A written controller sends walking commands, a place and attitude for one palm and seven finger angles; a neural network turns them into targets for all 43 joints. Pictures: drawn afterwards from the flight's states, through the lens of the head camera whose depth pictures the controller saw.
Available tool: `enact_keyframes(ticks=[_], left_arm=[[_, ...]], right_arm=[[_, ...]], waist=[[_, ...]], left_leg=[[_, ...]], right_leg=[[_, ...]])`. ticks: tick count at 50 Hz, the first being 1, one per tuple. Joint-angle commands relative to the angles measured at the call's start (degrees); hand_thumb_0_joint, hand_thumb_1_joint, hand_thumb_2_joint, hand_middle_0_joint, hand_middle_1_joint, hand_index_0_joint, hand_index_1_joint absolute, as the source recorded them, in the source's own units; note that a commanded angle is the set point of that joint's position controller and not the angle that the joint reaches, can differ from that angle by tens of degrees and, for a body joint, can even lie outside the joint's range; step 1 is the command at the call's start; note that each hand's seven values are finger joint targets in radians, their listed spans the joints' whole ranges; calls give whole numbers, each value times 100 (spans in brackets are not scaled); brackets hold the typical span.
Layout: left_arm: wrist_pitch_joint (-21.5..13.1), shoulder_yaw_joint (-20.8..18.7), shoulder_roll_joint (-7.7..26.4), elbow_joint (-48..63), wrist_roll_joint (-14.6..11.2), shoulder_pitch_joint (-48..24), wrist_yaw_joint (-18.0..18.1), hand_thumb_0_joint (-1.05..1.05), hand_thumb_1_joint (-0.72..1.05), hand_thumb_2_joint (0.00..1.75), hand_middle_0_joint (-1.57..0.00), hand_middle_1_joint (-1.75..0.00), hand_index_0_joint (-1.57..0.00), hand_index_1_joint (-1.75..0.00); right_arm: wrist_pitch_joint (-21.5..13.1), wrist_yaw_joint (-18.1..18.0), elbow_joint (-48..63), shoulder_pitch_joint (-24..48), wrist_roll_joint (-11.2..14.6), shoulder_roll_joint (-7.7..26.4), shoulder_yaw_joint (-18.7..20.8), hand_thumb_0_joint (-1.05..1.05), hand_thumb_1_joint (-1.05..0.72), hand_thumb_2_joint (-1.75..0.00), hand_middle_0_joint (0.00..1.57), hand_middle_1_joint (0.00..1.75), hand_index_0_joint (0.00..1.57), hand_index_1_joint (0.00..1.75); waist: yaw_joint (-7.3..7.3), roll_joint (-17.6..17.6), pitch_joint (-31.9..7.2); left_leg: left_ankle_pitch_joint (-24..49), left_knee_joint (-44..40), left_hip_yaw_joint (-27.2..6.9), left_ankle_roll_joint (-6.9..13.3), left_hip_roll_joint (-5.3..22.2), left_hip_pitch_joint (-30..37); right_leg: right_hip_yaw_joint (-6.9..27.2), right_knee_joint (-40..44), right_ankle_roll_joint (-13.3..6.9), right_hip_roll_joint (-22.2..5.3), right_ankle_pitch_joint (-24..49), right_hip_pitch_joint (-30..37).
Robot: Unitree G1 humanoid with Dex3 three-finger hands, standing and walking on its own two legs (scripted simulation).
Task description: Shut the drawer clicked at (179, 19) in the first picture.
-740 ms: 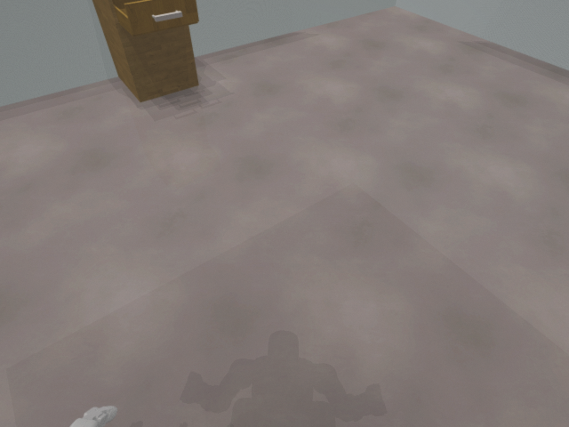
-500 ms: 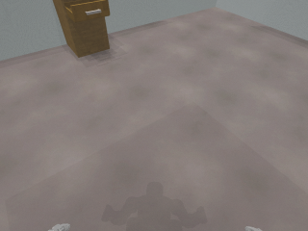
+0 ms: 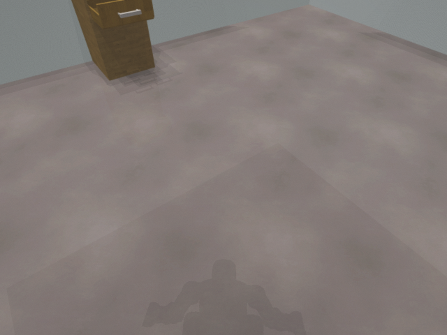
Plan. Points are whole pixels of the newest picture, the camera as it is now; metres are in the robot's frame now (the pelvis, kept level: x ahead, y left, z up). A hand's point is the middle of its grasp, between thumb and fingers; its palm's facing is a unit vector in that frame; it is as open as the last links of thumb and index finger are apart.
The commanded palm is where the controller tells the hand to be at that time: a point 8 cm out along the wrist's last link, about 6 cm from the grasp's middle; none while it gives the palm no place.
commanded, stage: stand and wait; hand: left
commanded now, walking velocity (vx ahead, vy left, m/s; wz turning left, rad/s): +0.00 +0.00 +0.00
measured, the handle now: (129, 12) +2.09 +0.76 -0.20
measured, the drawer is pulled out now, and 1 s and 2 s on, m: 0.23 0.23 0.23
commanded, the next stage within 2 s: look at it before walking up in 0.08 s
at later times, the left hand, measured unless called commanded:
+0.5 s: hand out of the picture +0.08 +0.24 -0.16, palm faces -0.04 -0.94 -0.33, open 7.4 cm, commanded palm none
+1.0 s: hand out of the picture +0.08 +0.24 -0.15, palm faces -0.04 -0.94 -0.33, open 7.4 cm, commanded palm none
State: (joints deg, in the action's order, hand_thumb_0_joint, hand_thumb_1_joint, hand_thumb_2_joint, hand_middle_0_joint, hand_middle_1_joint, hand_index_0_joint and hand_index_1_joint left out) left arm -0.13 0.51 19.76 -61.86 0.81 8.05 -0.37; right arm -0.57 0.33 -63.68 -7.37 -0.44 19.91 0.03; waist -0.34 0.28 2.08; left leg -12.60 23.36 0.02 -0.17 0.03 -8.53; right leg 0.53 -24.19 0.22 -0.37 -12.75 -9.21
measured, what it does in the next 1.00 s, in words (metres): stands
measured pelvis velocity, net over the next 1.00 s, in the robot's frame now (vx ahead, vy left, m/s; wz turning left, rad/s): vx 0.01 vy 0.00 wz -0.01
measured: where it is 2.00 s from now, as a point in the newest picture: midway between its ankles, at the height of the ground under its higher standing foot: (220, 334)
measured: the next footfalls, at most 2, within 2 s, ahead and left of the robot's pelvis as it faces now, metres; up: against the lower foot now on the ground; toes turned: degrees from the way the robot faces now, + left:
right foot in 1.84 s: +0.40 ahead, -0.09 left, +0.00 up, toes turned -4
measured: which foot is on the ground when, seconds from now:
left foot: down 0.00-1.00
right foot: down 0.00-1.00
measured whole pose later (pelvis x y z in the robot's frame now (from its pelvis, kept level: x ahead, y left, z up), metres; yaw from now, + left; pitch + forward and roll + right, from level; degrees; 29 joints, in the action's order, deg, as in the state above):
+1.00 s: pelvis +0.01 +0.00 +0.00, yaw +0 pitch -2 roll +0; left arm -0.6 0.5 19.8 -62.5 0.9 7.3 -0.4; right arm -0.9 0.3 -64.0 -5.9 -0.3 19.6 -0.2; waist -0.1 0.3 2.2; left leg -11.7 20.7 0.2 -0.5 0.5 -7.0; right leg 0.7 -21.6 -0.1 0.1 -11.8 -7.8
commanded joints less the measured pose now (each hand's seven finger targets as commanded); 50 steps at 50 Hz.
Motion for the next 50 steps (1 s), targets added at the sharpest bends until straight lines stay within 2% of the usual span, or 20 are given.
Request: enact_keyframes(ticks=[1, 7, 10, 20, 21, 37, 40, 43, 50], left_arm=[[-126, -250, 1170, 383, -22, -319, 100, 0, 90, 90, -20, -30, -20, -30], [-127, -246, 1177, 367, -15, -344, 96, 0, 90, 90, -20, -30, -20, -30], [-127, -253, 1173, 383, -12, -361, 95, 0, 90, 90, -20, -30, -20, -30], [-148, -252, 1180, 372, -15, -332, 96, 0, 90, 90, -20, -30, -20, -30], [-147, -249, 1181, 367, -14, -325, 95, 0, 90, 90, -20, -30, -20, -30], [-156, -247, 1181, 317, -19, -271, 95, 0, 90, 90, -20, -30, -20, -30], [-145, -243, 1182, 308, -17, -296, 94, 0, 90, 90, -20, -30, -20, -30], [-146, -246, 1181, 304, -12, -284, 98, 0, 90, 90, -20, -30, -20, -30], [-151, -251, 1186, 319, -11, -310, 97, 0, 90, 90, -20, -30, -20, -30]], right_arm=[[-138, -98, 395, 382, -10, 1166, 208, 0, -90, -90, 20, 30, 20, 30], [-127, -88, 370, 375, -14, 1151, 210, 0, -90, -90, 20, 30, 20, 30], [-131, -87, 365, 351, -14, 1152, 212, 0, -90, -90, 20, 30, 20, 30], [-140, -90, 352, 365, -5, 1139, 204, 0, -90, -90, 20, 30, 20, 30], [-136, -90, 351, 395, -4, 1139, 204, 0, -90, -90, 20, 30, 20, 30], [-140, -106, 334, 399, -1, 1156, 200, 0, -90, -90, 20, 30, 20, 30], [-139, -108, 332, 413, 2, 1167, 198, 0, -90, -90, 20, 30, 20, 30], [-139, -109, 337, 409, 4, 1172, 207, 0, -90, -90, 20, 30, 20, 30], [-140, -105, 334, 422, 4, 1159, 205, 0, -90, -90, 20, 30, 20, 30]], waist=[[47, 31, -349], [44, 29, -213], [31, 16, -282], [29, 15, -444], [44, 23, -351], [34, -16, -464], [39, -73, -369], [36, -9, -452], [41, 40, -362]], left_leg=[[576, -490, -562, 208, 654, -34], [431, -536, -562, 192, 636, -61], [450, -556, -568, 191, 653, -22], [680, -513, -531, 176, 666, 93], [638, -523, -521, 175, 663, 72], [916, -528, -516, 164, 696, 229], [860, -572, -518, 164, 704, 188], [962, -561, -512, 170, 716, 274], [902, -608, -533, 167, 700, 211]], right_leg=[[547, 489, -192, -650, 542, 51], [596, 595, -196, -650, 335, -63], [596, 581, -193, -632, 343, -49], [601, 567, -206, -658, 665, 64], [599, 592, -200, -659, 632, 16], [573, 594, -202, -663, 979, 142], [552, 598, -187, -650, 904, 114], [546, 581, -184, -642, 987, 135], [566, 633, -183, -652, 949, 150]])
